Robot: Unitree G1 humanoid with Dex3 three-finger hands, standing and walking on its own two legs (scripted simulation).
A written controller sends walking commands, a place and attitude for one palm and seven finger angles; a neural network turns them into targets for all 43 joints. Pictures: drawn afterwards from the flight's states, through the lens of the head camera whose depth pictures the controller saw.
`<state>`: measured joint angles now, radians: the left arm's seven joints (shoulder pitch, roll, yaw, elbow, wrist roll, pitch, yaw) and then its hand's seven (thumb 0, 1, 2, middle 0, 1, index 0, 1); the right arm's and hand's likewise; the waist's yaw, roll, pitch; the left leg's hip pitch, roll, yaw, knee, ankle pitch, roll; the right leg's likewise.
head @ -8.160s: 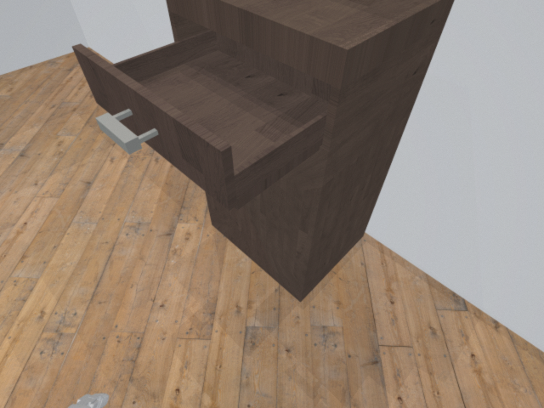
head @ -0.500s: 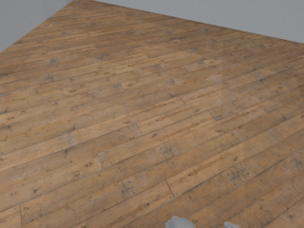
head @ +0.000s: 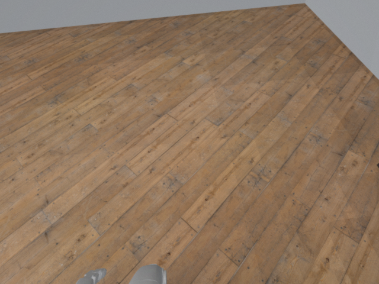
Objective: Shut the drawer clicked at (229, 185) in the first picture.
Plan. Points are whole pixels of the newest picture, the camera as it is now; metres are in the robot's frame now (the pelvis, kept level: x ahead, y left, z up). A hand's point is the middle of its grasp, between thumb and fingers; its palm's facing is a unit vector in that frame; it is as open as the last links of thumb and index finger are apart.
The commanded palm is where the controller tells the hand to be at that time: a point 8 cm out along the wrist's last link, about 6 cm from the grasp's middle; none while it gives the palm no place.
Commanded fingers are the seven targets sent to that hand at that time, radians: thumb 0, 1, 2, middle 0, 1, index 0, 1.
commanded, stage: turn to face it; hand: left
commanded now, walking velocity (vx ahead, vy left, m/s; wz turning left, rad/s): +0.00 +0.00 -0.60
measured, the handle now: out of the picture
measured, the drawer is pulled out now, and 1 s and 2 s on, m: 0.27 0.27 0.27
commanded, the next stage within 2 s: none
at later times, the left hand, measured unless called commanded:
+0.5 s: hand out of the picture +0.11 +0.23 -0.17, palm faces -0.24 -0.95 -0.22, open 7.4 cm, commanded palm none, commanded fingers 0.00 0.90 0.90 -0.20 -0.30 -0.20 -0.30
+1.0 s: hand out of the picture +0.14 +0.11 -0.16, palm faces -0.55 -0.80 -0.24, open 7.4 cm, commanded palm none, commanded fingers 0.00 0.90 0.90 -0.20 -0.30 -0.20 -0.30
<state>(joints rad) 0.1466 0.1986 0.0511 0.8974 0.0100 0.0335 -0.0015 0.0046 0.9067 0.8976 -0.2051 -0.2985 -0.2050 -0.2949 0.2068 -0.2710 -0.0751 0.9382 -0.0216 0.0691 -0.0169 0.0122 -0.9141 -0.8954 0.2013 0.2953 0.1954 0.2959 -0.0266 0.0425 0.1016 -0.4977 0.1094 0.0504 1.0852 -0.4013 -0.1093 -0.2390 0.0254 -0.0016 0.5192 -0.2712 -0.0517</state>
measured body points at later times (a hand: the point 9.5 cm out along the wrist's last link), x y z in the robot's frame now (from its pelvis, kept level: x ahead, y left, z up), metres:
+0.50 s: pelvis -0.02 +0.04 +0.00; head +0.03 +0.05 +0.45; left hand +0.13 +0.28 -0.15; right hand +0.00 -0.22 -0.12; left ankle +0.02 +0.14 -0.74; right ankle -0.08 -0.09 -0.66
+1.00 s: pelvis -0.05 +0.00 +0.00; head -0.02 -0.03 +0.45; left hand +0.17 +0.15 -0.14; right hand -0.15 -0.26 -0.14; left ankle +0.04 +0.11 -0.69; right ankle -0.09 -0.09 -0.74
